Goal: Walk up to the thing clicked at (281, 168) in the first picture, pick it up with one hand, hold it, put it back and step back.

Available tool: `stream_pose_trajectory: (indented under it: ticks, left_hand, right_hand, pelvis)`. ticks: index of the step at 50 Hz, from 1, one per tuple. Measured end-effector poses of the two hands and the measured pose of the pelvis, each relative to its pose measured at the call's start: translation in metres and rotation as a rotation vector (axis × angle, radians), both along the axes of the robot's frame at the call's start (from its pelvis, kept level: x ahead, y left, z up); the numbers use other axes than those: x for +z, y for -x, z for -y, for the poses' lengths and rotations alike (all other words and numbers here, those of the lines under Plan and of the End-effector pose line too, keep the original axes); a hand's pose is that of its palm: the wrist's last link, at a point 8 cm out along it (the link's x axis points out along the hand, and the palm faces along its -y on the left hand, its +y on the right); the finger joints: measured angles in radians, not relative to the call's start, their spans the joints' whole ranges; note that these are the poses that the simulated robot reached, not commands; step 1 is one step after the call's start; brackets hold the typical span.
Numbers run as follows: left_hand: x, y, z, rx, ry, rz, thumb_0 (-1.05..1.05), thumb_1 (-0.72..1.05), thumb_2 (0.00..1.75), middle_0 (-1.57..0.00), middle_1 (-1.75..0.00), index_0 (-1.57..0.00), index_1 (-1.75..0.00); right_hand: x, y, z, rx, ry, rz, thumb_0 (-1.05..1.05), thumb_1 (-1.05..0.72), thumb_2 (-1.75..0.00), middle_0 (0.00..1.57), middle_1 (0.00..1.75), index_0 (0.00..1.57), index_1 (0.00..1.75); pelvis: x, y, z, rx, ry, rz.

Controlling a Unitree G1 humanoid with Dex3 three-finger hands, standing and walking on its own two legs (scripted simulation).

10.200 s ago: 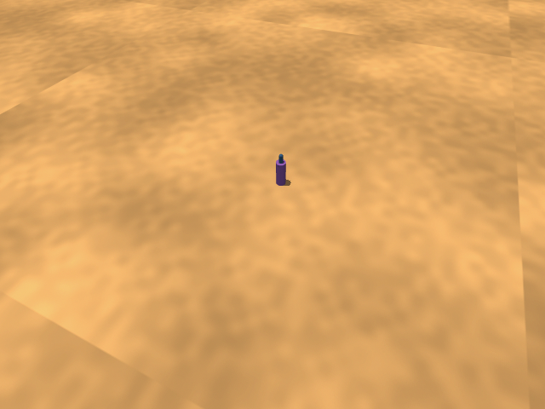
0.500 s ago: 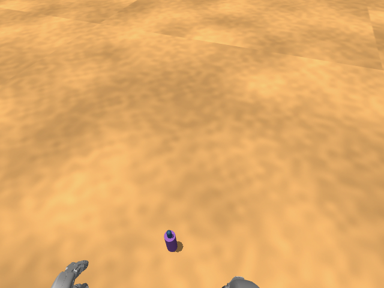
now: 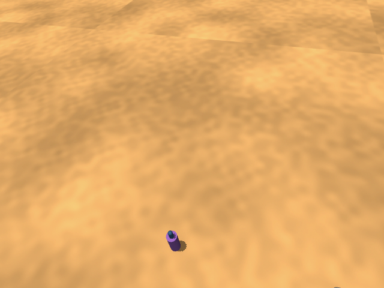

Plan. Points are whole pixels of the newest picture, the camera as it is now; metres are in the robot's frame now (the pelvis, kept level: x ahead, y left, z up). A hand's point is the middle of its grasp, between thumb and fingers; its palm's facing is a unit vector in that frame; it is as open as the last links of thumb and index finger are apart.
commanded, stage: stand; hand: left
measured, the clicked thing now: (172, 239) +0.44 +0.18 -0.67
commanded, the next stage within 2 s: none
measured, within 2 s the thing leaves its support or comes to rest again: neither
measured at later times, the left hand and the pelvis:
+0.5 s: hand out of the picture +0.11 +0.27 -0.14, palm faces -0.05 -0.94 -0.33, open 7.3 cm; pelvis +0.01 +0.02 +0.01, yaw -2 degrees
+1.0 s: hand out of the picture +0.07 +0.27 -0.14, palm faces -0.04 -0.94 -0.33, open 7.4 cm; pelvis +0.01 +0.02 +0.02, yaw -1 degrees
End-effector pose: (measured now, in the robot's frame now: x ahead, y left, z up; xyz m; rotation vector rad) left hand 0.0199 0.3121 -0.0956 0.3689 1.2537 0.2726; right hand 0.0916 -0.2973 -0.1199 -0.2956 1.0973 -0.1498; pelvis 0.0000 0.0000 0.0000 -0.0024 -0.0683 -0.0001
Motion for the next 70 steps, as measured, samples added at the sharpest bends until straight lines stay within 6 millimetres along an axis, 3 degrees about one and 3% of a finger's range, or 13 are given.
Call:
stream_pose_trajectory:
  ticks: [9,16,20,27,34,42,54,70]
  left_hand:
    - [-0.008,-0.078,0.031,-0.089,0.111,0.146,0.00,0.90,0.89,-0.21,-0.30,-0.21,-0.30]
    - [-0.006,-0.106,0.026,-0.113,0.130,0.178,0.00,0.90,0.89,-0.21,-0.30,-0.21,-0.30]
    - [-0.006,-0.104,0.015,-0.105,0.117,0.145,0.00,0.90,0.89,-0.21,-0.30,-0.21,-0.30]
    - [-0.007,-0.081,-0.003,-0.075,0.086,0.053,0.00,0.91,0.89,-0.20,-0.30,-0.21,-0.30]
    - [-0.007,-0.060,-0.009,-0.048,0.077,0.001,0.00,0.91,0.89,-0.20,-0.30,-0.20,-0.30]
    - [-0.009,-0.051,-0.007,-0.040,0.085,-0.010,0.00,0.91,0.89,-0.20,-0.30,-0.20,-0.30]
    - [-0.012,-0.054,-0.002,-0.044,0.094,-0.016,0.00,0.90,0.89,-0.21,-0.30,-0.21,-0.30]
    - [-0.008,-0.077,-0.001,-0.056,0.085,0.007,0.00,0.90,0.89,-0.21,-0.30,-0.21,-0.30]
  right_hand:
    - [0.014,-0.013,-0.016,-0.009,-0.009,0.018,0.00,-0.90,-0.89,0.20,0.30,0.21,0.30]
    - [0.022,0.003,-0.011,-0.045,0.031,-0.026,0.00,-0.90,-0.89,0.20,0.30,0.21,0.30]
    - [0.021,0.016,-0.009,-0.062,0.045,-0.069,0.00,-0.90,-0.89,0.20,0.30,0.20,0.30]
    - [0.016,0.027,-0.014,-0.075,0.039,-0.128,0.00,-0.90,-0.89,0.20,0.30,0.20,0.30]
    - [0.012,0.022,-0.023,-0.065,0.021,-0.128,0.00,-0.90,-0.89,0.20,0.30,0.20,0.30]
    - [0.013,0.013,-0.027,-0.054,0.012,-0.112,0.00,-0.90,-0.89,0.20,0.30,0.21,0.30]
    - [0.015,0.010,-0.022,-0.057,0.025,-0.124,0.00,-0.90,-0.89,0.20,0.30,0.20,0.30]
    - [0.014,0.004,-0.019,-0.064,0.026,-0.139,0.00,-0.90,-0.89,0.20,0.30,0.20,0.30]
  pelvis:
    - [0.008,-0.006,-0.003,-0.011,-0.005,0.003]
    - [0.012,-0.008,-0.009,-0.018,0.001,0.001]
    - [0.013,-0.007,-0.013,-0.023,0.001,-0.004]
    - [0.015,-0.006,-0.018,-0.028,0.000,-0.013]
    - [0.015,-0.005,-0.021,-0.028,0.001,-0.016]
    - [0.016,-0.006,-0.022,-0.026,0.000,-0.023]
    - [0.016,-0.012,-0.022,-0.023,-0.001,-0.033]
    - [0.016,-0.023,-0.020,-0.021,-0.001,-0.041]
